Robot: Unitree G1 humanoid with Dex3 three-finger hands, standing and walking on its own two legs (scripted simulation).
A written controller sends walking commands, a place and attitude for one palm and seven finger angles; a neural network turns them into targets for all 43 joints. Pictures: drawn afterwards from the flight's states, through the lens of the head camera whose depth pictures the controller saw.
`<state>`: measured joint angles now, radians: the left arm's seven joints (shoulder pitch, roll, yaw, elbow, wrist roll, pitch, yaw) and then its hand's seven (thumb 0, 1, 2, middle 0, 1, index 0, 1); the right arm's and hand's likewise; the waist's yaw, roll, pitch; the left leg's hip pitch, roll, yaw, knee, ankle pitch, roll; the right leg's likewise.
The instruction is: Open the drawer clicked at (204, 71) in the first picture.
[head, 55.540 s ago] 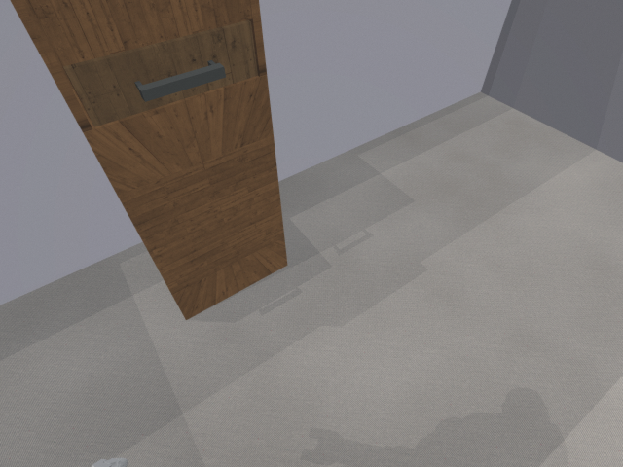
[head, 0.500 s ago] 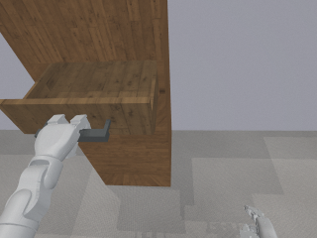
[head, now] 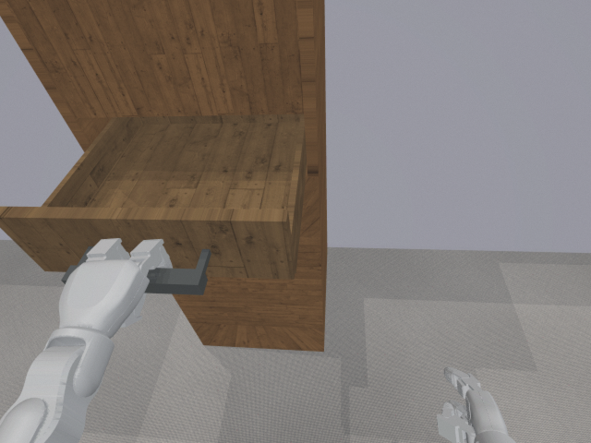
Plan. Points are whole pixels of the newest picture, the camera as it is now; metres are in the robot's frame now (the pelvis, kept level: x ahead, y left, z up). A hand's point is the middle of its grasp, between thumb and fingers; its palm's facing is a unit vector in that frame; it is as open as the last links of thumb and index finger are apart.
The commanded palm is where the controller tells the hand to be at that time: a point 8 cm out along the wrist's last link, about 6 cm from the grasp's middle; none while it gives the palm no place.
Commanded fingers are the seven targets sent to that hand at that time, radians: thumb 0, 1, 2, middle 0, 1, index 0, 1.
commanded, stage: pull the drawer open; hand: left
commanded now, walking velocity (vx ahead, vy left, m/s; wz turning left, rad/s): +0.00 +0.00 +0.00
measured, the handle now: (141, 267) +0.30 +0.24 +0.11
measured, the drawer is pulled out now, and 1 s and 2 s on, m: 0.23 0.30 0.30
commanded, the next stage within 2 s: open the thumb to release the handle in 1.08 s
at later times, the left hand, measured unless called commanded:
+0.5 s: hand (109, 356) +0.19 +0.24 +0.08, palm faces +0.02 -0.08 -1.00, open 5.6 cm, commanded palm +0.15 +0.25 +0.14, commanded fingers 0.00 0.90 0.90 -0.40 -1.35 -0.40 -1.35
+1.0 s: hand (100, 371) +0.17 +0.24 +0.09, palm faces +0.02 -0.08 -1.00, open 5.9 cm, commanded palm +0.12 +0.25 +0.14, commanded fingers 0.00 0.90 0.90 -0.40 -1.35 -0.40 -1.35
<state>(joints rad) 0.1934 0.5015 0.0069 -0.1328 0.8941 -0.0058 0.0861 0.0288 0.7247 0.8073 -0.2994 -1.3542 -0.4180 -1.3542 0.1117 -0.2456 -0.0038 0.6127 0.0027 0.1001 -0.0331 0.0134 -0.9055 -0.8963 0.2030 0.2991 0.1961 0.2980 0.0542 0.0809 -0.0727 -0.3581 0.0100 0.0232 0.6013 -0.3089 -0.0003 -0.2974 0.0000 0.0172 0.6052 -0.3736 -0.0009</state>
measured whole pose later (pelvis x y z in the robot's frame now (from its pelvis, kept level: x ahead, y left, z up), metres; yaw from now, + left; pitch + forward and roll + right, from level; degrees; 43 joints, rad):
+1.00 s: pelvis +0.00 +0.00 -0.01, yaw -2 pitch +6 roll +0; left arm 0.72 0.55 0.11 -0.49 0.83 0.01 0.20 0.01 0.71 0.75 -0.28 -1.32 -0.37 -1.28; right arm 0.13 -0.27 0.00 0.54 0.00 0.11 0.01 0.01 -0.91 -0.90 0.20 0.30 0.20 0.30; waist 0.03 0.09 -0.12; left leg -0.43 0.04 0.05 0.70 -0.36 0.00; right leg -0.38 0.02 0.04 0.68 -0.40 0.00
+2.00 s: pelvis -0.03 +0.00 +0.00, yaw +1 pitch +1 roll +0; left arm 0.34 0.47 0.01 -0.27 0.92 -0.01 0.14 0.00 -0.48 0.31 -0.27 -1.20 -0.32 -1.21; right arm 0.13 -0.25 0.00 0.62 -0.01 0.08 -0.03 0.01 -0.91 -0.90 0.20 0.30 0.20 0.30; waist 0.09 0.09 -0.05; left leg -0.38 0.00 0.00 0.64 -0.29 0.00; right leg -0.30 0.00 -0.01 0.63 -0.36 0.00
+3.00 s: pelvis -0.04 +0.00 +0.01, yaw +2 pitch -4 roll +0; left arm 0.08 0.61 0.04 -0.39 0.76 0.11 -0.17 0.00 -0.49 0.30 -0.32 -1.21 -0.32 -1.21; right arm 0.06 -0.27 0.06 0.64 0.03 0.08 -0.01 0.02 -0.91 -0.90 0.20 0.30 0.20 0.30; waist 0.11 0.14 -0.02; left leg -0.20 0.00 -0.01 0.45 -0.18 0.00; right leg -0.13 -0.01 -0.02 0.47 -0.27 0.00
